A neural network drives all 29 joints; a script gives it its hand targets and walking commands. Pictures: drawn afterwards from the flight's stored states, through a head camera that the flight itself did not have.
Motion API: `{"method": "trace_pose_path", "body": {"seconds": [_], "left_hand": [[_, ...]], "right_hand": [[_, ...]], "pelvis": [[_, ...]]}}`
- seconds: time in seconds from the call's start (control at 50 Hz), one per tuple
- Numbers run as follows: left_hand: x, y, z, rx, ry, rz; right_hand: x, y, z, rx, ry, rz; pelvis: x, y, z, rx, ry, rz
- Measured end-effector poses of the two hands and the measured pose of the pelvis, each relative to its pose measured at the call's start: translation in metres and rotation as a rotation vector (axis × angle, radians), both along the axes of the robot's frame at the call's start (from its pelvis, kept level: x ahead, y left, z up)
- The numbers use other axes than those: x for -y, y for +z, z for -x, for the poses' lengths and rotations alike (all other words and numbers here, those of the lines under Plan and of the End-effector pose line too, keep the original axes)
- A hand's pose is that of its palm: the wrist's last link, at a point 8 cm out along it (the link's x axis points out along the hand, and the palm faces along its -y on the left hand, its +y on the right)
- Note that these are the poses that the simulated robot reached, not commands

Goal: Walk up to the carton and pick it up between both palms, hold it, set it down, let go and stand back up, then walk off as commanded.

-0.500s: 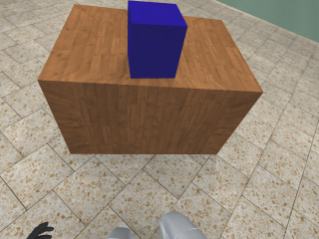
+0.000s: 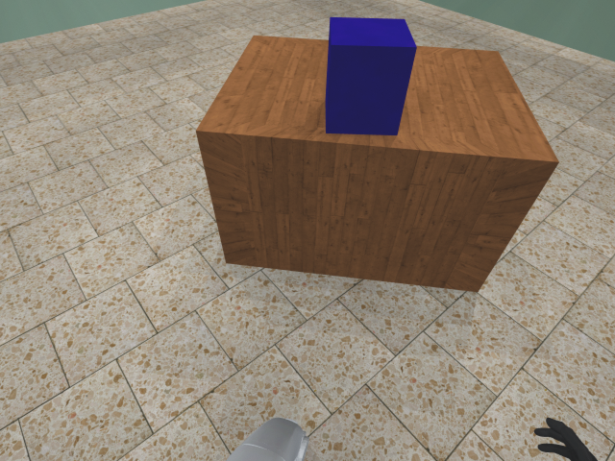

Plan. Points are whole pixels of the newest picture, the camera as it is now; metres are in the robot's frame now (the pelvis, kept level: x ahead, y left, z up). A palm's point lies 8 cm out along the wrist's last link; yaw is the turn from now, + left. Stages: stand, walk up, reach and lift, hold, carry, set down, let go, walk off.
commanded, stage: walk off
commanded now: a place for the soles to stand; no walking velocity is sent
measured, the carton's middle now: (364, 77) +1.11 -0.01 -0.01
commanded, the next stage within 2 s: none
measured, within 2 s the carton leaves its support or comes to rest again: neither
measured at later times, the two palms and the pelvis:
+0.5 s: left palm out of the picture -0.01 +0.31 -0.09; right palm out of the picture -0.04 -0.34 -0.06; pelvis -0.08 -0.01 +0.00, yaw +3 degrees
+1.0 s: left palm out of the picture +0.03 +0.27 -0.05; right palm out of the picture +0.18 -0.37 -0.09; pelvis +0.04 -0.07 +0.00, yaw +1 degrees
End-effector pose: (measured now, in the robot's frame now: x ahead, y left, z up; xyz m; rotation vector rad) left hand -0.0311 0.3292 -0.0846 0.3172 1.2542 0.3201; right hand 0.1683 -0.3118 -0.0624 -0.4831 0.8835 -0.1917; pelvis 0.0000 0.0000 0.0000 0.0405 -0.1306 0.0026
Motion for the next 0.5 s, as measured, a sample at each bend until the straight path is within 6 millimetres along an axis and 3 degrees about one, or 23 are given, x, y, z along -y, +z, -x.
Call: {"method": "trace_pose_path", "body": {"seconds": [0.1, 0.2, 0.26, 0.3, 0.38, 0.5], "left_hand": [[-0.012, 0.011, 0.003, 0.043, -0.064, -0.016], [-0.020, -0.018, 0.020, 0.063, -0.110, -0.001], [-0.004, -0.022, 0.029, 0.098, -0.111, 0.051], [0.001, -0.016, 0.025, 0.156, -0.112, 0.069], [-0.001, -0.009, 0.010, 0.244, -0.126, 0.054], [0.019, -0.005, -0.018, 0.257, -0.174, 0.051]], "right_hand": [[-0.002, -0.005, 0.066, -0.105, 0.015, 0.010], [-0.008, -0.026, 0.148, -0.171, -0.032, 0.013], [-0.008, -0.024, 0.191, -0.169, -0.096, -0.005], [-0.003, -0.019, 0.213, -0.166, -0.131, -0.005], [0.009, -0.009, 0.227, -0.153, -0.159, 0.015], [0.033, 0.000, 0.212, -0.105, -0.160, 0.017]], "pelvis": [[-0.007, 0.008, 0.049, -0.120, 0.020, 0.018], [-0.017, -0.012, 0.089, -0.110, 0.068, -0.008], [-0.020, -0.010, 0.091, -0.076, 0.045, -0.018], [-0.020, -0.006, 0.087, -0.067, 0.062, 0.014], [-0.011, -0.001, 0.086, -0.055, 0.057, 0.052], [0.014, 0.000, 0.080, -0.067, 0.041, 0.057]]}}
